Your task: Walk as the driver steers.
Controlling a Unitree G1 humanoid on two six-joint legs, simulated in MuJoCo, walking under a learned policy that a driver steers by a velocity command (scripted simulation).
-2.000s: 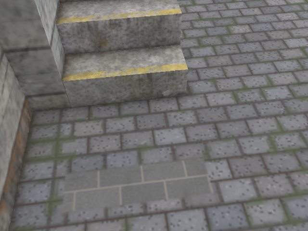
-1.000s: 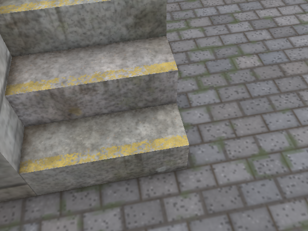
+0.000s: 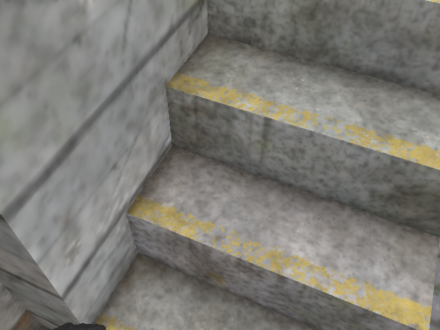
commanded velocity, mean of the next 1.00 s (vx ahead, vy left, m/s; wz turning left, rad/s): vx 0.11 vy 0.00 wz -0.30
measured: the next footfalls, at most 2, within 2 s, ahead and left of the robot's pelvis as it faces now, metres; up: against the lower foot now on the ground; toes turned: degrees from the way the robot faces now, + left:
right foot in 0.04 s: +0.09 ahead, -0.12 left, +0.00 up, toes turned +4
left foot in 0.68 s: +0.04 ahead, +0.09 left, +0.00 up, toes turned -16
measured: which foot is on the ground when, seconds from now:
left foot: down 0.00-0.02, up 0.04-0.66, down 0.68-1.00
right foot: up 0.00-0.02, down 0.04-0.68, up 0.70-1.00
